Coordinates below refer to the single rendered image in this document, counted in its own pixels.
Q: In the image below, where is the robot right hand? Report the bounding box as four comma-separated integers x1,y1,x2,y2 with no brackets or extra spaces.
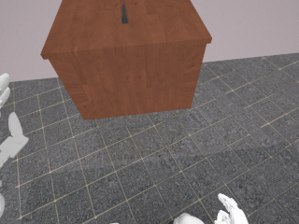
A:
214,193,249,224

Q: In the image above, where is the counter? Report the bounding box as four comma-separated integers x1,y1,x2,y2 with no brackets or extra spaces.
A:
40,0,212,120

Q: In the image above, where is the tap lever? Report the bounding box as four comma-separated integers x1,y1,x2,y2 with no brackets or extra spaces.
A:
121,5,128,24

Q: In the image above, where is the robot left hand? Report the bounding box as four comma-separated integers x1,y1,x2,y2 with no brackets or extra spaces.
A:
0,73,29,169

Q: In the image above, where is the robot right thigh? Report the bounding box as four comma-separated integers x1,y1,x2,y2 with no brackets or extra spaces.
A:
173,215,205,224

